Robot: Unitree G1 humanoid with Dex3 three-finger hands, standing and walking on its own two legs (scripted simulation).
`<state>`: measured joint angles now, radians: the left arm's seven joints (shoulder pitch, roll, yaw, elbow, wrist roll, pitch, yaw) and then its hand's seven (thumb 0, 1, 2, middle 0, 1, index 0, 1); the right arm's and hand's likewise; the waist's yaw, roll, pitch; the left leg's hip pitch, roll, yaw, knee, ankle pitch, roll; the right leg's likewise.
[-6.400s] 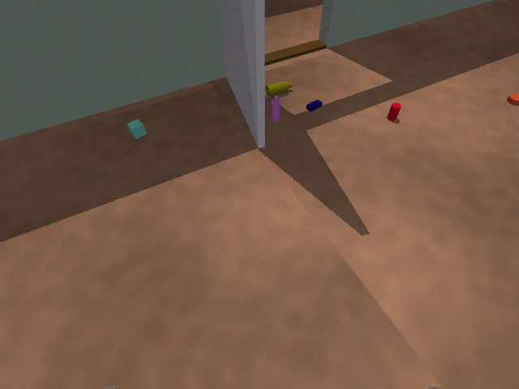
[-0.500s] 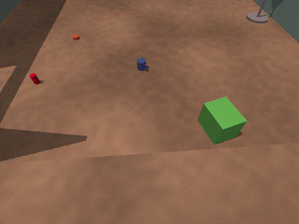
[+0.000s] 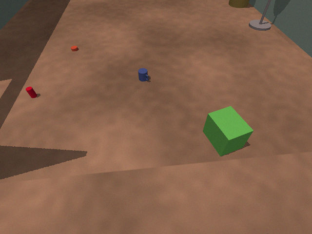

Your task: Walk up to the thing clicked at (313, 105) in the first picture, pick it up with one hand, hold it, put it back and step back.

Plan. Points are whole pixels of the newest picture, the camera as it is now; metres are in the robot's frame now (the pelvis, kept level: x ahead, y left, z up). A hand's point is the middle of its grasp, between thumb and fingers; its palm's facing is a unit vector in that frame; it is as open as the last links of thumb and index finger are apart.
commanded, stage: walk up
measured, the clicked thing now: out of the picture +1.01 +1.52 -0.76
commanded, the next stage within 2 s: none
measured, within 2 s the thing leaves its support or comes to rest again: neither
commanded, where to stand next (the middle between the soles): +1.07 +0.03 m, yaw +1 degrees
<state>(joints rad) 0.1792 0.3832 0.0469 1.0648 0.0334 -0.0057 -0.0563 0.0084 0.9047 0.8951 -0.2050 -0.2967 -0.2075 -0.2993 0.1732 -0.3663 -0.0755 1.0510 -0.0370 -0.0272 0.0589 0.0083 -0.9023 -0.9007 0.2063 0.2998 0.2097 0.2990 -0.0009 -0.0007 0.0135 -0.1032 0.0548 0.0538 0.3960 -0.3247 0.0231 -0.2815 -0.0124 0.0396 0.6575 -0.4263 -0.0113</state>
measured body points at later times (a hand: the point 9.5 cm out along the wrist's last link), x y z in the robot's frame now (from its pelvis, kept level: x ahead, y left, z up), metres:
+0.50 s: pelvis +0.18 -0.04 -0.01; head +0.20 -0.04 +0.44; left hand +0.19 +0.29 -0.13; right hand +0.26 -0.35 -0.13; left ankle +0.32 +0.11 -0.72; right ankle +0.09 -0.15 -0.74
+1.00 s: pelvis +0.44 +0.00 -0.01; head +0.46 -0.01 +0.44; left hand +0.53 +0.32 -0.11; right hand +0.47 -0.32 -0.12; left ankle +0.36 +0.11 -0.74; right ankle +0.58 -0.16 -0.72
